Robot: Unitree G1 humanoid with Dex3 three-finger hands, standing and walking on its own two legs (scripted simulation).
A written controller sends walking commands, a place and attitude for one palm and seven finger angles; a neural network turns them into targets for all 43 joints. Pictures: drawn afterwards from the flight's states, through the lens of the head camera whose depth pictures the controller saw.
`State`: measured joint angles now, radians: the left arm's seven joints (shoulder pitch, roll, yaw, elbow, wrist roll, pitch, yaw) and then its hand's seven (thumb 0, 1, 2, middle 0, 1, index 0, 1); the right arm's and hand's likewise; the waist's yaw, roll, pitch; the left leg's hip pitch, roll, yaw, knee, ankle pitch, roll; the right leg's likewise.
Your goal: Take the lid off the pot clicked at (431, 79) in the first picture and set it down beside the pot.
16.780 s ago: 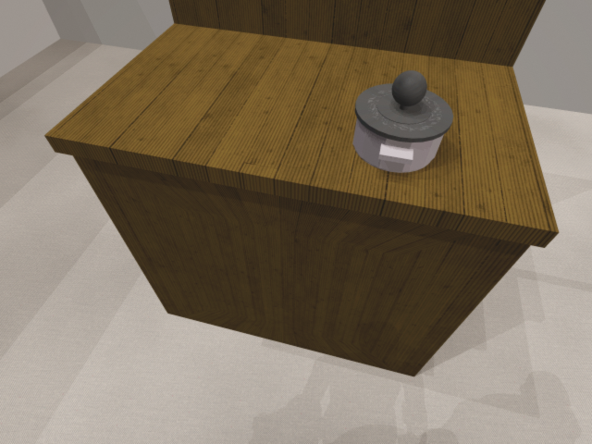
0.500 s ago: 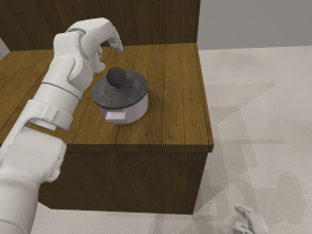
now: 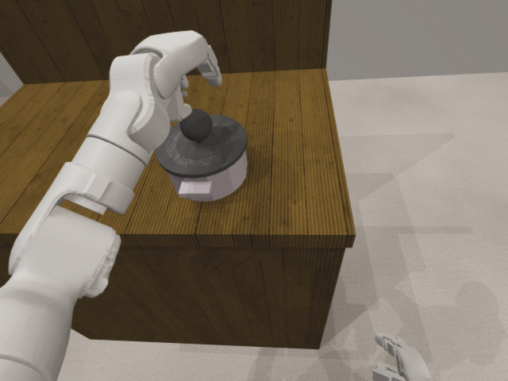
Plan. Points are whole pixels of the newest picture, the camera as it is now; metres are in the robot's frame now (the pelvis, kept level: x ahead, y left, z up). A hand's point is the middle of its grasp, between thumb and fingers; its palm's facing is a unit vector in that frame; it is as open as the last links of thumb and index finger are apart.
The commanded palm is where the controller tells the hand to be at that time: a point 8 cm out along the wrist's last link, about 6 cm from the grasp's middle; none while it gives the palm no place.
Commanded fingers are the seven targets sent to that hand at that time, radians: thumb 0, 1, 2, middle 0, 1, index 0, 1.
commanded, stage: lower the open fingers around the knob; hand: left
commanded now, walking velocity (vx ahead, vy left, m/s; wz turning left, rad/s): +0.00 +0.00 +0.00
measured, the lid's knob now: (196, 125) +0.48 +0.12 +0.16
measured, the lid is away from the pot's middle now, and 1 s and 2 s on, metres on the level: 0.00 0.00 0.01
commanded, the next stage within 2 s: close the fingers and squeeze the knob in 1.10 s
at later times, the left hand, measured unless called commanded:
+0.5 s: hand (193, 114) +0.46 +0.11 +0.20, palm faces -0.27 -0.10 -0.96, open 10.1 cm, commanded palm +0.44 +0.13 +0.27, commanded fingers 0.00 -0.43 1.74 -0.88 -0.08 -0.88 -0.08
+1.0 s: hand (188, 128) +0.45 +0.12 +0.18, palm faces -0.29 -0.10 -0.95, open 10.1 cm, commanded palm +0.43 +0.13 +0.25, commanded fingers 0.00 -0.43 1.74 -0.88 -0.08 -0.88 -0.08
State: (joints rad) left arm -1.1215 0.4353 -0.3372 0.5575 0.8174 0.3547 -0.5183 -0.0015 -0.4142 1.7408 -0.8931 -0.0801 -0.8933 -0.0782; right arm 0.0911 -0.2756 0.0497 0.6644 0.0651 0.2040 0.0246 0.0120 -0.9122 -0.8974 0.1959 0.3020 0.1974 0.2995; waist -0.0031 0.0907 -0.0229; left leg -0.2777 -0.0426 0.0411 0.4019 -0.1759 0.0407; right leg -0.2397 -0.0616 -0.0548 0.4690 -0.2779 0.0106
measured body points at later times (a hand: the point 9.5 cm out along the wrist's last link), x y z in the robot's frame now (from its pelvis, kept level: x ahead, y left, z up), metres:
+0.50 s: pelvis +0.01 -0.01 +0.00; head +0.03 -0.05 +0.45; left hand +0.47 +0.11 +0.25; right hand +0.16 -0.26 -0.13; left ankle +0.02 +0.10 -0.74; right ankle -0.02 -0.13 -0.74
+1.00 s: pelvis +0.01 +0.00 +0.00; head +0.04 -0.04 +0.45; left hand +0.46 +0.12 +0.23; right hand +0.18 -0.24 -0.12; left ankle +0.02 +0.10 -0.74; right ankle -0.02 -0.13 -0.74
